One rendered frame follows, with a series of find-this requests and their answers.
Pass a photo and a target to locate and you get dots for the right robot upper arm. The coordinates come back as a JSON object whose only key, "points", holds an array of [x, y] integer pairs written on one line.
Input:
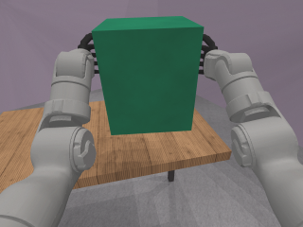
{"points": [[267, 146]]}

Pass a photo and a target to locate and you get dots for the robot right hand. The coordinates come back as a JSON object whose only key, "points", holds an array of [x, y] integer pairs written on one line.
{"points": [[211, 46]]}

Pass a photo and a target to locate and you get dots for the robot left forearm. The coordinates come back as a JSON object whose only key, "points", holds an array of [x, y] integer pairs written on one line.
{"points": [[68, 104]]}

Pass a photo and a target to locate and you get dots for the left robot upper arm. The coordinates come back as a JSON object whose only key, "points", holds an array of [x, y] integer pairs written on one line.
{"points": [[59, 155]]}

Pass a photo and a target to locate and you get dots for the carton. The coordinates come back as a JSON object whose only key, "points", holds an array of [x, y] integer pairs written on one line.
{"points": [[148, 69]]}

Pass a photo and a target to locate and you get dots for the table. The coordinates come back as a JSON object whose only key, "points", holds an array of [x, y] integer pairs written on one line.
{"points": [[119, 157]]}

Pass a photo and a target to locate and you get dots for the robot right forearm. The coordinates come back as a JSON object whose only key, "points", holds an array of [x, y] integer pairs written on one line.
{"points": [[244, 96]]}

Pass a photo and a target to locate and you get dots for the robot left hand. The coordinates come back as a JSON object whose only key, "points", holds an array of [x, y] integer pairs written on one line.
{"points": [[84, 44]]}

